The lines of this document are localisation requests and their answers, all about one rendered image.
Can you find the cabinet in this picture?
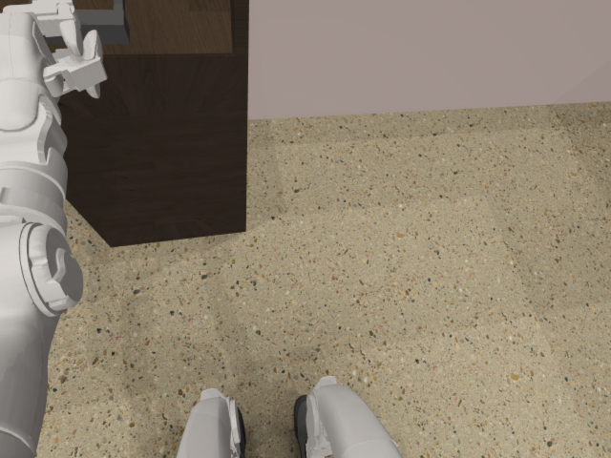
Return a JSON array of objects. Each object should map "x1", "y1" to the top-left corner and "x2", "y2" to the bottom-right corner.
[{"x1": 57, "y1": 0, "x2": 249, "y2": 247}]

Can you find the drawer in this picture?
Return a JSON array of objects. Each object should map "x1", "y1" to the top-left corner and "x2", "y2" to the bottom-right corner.
[{"x1": 0, "y1": 0, "x2": 232, "y2": 54}]

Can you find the robot left forearm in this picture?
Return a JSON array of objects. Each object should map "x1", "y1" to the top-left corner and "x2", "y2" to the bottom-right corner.
[{"x1": 0, "y1": 80, "x2": 68, "y2": 238}]

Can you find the robot right shin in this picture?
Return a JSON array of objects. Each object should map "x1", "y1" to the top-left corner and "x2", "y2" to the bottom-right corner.
[{"x1": 305, "y1": 376, "x2": 337, "y2": 458}]

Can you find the left robot upper arm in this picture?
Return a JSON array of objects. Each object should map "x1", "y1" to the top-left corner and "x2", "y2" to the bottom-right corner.
[{"x1": 0, "y1": 222, "x2": 83, "y2": 458}]

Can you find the robot left hand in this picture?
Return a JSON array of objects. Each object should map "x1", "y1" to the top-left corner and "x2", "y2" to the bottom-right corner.
[{"x1": 0, "y1": 0, "x2": 108, "y2": 104}]

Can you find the handle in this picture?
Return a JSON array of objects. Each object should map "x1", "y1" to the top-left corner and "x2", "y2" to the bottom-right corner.
[{"x1": 29, "y1": 0, "x2": 130, "y2": 44}]

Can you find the left robot thigh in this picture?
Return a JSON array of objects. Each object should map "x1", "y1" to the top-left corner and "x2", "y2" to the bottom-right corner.
[{"x1": 177, "y1": 396, "x2": 241, "y2": 458}]

